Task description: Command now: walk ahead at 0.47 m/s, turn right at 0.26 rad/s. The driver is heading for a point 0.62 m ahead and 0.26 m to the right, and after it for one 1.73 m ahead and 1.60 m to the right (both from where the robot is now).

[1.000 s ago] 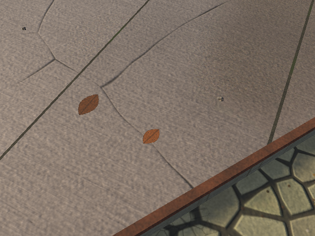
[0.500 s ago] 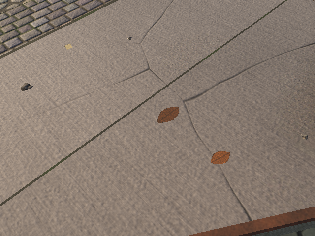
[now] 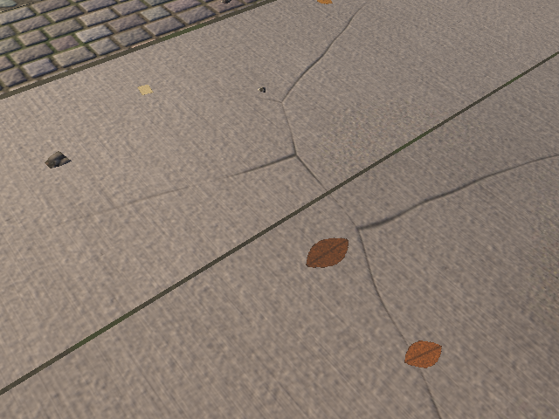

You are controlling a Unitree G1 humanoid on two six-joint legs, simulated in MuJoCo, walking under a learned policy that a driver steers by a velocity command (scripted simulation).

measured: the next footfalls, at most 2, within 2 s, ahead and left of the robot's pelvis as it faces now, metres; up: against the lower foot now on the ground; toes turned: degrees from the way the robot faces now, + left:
right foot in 0.30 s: +0.36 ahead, -0.10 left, +0.10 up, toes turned -14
left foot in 0.88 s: +0.75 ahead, -0.13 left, +0.09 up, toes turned -33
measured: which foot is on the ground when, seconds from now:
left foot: down 0.00-0.32, up 0.34-0.86, down 0.88-1.00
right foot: up 0.00-0.28, down 0.30-0.88, up 0.90-1.00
